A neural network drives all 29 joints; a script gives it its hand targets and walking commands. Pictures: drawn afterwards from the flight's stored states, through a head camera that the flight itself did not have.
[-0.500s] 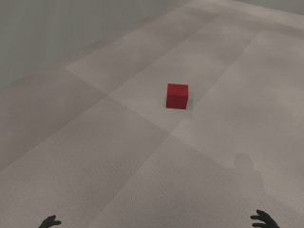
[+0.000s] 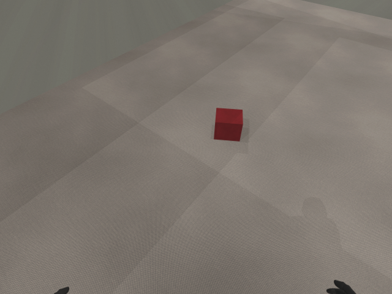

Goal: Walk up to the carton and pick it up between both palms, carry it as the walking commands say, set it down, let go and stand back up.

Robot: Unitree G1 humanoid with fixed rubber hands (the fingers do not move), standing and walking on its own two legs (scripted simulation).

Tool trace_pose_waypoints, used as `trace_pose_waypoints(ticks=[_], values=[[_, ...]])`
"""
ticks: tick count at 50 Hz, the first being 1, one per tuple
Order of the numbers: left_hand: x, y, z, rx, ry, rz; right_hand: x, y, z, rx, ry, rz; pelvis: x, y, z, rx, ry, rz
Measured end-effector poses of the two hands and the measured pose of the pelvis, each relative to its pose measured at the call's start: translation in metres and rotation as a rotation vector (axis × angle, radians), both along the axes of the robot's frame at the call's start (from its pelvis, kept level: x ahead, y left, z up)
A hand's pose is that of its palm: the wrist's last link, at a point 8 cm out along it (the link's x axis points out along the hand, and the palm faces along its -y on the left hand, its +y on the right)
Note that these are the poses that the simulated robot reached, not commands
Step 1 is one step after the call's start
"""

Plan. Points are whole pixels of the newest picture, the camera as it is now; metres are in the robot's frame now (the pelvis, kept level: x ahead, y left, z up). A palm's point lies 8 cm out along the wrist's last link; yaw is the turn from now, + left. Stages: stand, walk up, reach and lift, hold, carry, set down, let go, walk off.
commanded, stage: stand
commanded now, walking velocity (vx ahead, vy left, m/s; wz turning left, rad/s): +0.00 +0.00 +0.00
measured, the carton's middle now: (228, 124) +1.29 -0.24 -0.70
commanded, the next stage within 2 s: walk up in 0.02 s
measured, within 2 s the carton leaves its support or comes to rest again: neither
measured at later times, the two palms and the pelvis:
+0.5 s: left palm (78, 268) +0.20 +0.26 -0.07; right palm out of the picture +0.09 -0.40 -0.10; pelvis +0.05 -0.06 -0.02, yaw -6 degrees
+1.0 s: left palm (105, 192) +0.39 +0.25 -0.09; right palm (361, 193) +0.35 -0.40 -0.05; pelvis +0.25 -0.06 -0.03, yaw -9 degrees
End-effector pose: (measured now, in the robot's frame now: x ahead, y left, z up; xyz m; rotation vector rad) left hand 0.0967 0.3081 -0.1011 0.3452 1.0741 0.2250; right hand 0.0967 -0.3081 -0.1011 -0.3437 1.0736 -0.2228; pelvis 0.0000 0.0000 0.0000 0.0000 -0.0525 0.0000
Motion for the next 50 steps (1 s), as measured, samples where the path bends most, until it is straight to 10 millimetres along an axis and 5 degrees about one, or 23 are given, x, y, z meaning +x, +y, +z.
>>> trace_pose_waypoints(ticks=[14,19,23,28,33,39,45,50], values=[[0.007,-0.001,0.004,0.002,-0.012,-0.039,0.0,-0.008,0.007,-0.015,-0.061,-0.004,0.007,-0.003,-0.002,0.014,0.009,-0.036],[0.048,-0.017,0.02,0.017,-0.066,-0.156,-0.024,-0.042,0.015,-0.07,-0.074,-0.049,0.02,-0.019,-0.003,0.027,0.014,-0.073],[0.088,-0.04,0.031,0.037,-0.109,-0.226,-0.022,-0.077,0.012,-0.084,-0.067,-0.062,0.04,-0.042,-0.01,0.025,0.002,-0.101],[0.104,-0.055,0.022,0.11,-0.138,-0.212,0.028,-0.107,-0.003,-0.065,-0.124,-0.026,0.066,-0.072,-0.033,-0.002,-0.009,-0.119],[0.1,-0.062,0.032,0.125,-0.104,-0.178,0.102,-0.097,0.016,-0.028,-0.225,0.072,0.098,-0.079,-0.022,-0.025,-0.016,-0.112],[0.129,-0.054,0.036,0.121,-0.099,-0.169,0.178,-0.088,0.045,-0.031,-0.303,0.147,0.148,-0.078,-0.015,-0.023,-0.017,-0.119],[0.204,-0.036,0.013,0.091,-0.107,-0.197,0.25,-0.083,0.059,-0.117,-0.368,0.165,0.213,-0.062,-0.03,-0.013,-0.017,-0.13],[0.296,-0.054,0.006,0.041,-0.165,-0.261,0.249,-0.089,0.055,-0.16,-0.315,0.057,0.252,-0.059,-0.031,0.004,-0.025,-0.161]])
